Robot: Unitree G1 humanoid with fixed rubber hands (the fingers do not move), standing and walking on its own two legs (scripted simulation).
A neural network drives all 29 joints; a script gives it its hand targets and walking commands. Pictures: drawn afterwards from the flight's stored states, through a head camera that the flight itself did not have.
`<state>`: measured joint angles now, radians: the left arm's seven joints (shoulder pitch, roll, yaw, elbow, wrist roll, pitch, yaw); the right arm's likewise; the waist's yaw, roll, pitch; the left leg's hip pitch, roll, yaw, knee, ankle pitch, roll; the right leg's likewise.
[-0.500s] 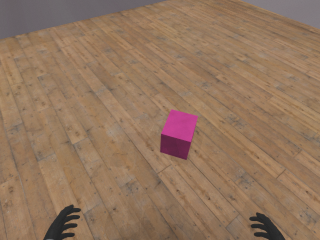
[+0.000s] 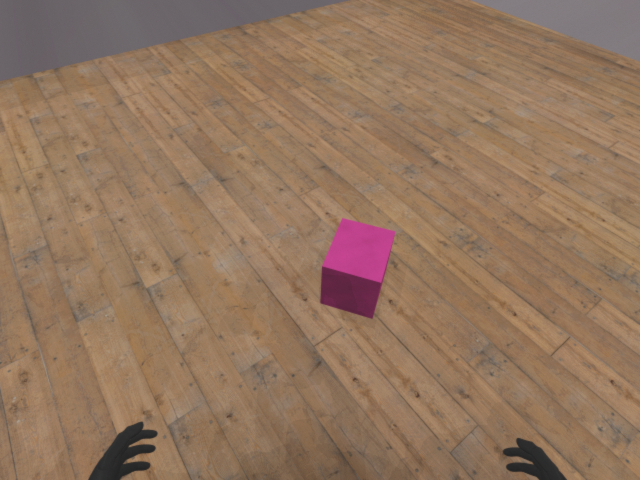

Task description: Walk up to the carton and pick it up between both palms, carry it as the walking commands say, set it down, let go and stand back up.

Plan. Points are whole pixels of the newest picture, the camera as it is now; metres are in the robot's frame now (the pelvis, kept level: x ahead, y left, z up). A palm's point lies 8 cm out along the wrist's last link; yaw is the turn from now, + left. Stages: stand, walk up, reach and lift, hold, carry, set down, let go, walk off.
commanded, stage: stand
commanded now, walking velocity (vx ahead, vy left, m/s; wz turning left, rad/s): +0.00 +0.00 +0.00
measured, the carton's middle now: (357, 268) +0.90 -0.15 -0.64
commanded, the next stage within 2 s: walk up in 0.72 s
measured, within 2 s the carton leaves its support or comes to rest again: neither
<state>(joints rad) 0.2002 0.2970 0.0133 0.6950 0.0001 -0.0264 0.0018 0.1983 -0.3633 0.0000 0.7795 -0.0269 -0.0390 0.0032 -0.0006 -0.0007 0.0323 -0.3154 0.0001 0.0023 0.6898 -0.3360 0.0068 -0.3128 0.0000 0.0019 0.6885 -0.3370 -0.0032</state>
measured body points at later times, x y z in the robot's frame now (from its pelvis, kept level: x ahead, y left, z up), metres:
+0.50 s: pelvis +0.00 +0.00 +0.00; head -0.01 +0.00 +0.45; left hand +0.13 +0.27 -0.10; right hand +0.12 -0.30 -0.10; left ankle +0.02 +0.12 -0.72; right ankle +0.02 -0.12 -0.72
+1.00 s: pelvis +0.00 +0.00 +0.01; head -0.02 +0.00 +0.46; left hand +0.12 +0.27 -0.09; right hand +0.11 -0.31 -0.09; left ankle +0.02 +0.12 -0.71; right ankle +0.02 -0.12 -0.72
